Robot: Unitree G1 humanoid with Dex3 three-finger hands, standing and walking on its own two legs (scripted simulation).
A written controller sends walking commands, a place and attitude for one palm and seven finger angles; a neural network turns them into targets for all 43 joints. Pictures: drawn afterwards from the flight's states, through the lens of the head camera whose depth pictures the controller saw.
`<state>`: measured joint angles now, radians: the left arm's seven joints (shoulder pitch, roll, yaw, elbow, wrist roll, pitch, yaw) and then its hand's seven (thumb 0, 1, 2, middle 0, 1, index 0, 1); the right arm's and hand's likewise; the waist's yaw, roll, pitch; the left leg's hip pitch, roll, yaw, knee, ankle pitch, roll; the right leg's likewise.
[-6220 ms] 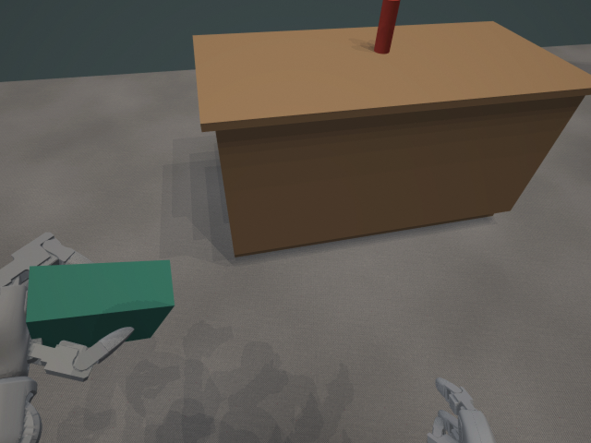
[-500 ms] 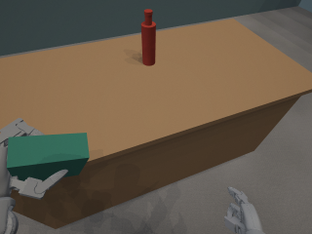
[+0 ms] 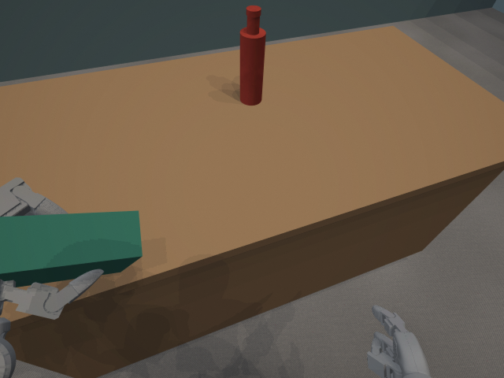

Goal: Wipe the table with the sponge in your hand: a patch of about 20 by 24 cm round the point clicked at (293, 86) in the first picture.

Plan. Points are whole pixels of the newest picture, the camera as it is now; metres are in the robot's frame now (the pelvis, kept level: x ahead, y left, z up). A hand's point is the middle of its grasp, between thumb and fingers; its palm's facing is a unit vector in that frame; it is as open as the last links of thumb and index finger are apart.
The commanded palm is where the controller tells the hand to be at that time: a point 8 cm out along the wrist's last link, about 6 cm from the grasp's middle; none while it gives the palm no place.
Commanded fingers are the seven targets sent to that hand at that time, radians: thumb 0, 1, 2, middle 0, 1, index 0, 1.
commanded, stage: shuffle to correct the standing spot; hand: left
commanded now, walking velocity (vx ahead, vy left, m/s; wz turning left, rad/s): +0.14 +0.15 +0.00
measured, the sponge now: (92, 249) +0.23 +0.20 +0.16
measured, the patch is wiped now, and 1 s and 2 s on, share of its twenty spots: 0.00 0.00 0.00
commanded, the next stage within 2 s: come to a stop and stand still in 0.36 s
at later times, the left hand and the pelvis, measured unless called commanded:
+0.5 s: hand (36, 201) +0.26 +0.27 +0.19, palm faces +0.37 -0.81 -0.46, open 9.3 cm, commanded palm +0.21 +0.31 +0.20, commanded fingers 0.00 0.10 1.30 -1.20 -1.60 -1.20 -1.60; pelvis +0.05 +0.03 +0.02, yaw +0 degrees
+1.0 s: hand out of the picture +0.29 +0.34 +0.20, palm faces +0.36 -0.80 -0.48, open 9.3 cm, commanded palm +0.22 +0.35 +0.20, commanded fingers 0.00 0.10 1.30 -1.20 -1.60 -1.20 -1.60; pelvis +0.05 +0.08 +0.02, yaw -2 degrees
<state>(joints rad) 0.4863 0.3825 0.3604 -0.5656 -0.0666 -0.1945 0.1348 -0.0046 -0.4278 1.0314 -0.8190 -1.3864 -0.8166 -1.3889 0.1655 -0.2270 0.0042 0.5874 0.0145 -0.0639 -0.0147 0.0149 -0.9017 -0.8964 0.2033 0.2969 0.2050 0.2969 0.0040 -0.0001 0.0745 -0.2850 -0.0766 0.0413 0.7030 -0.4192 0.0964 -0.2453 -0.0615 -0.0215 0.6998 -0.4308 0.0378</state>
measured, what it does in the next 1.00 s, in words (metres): steps on the spot: right foot, then left foot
